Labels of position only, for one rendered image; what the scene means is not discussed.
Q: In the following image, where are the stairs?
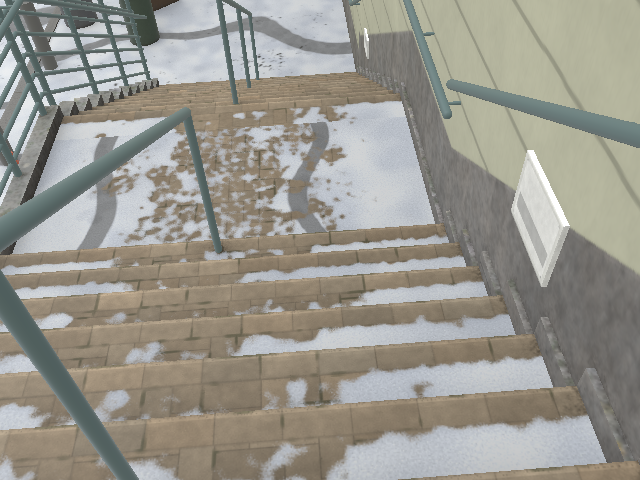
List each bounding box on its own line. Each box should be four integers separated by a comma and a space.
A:
0, 223, 640, 480
78, 72, 394, 125

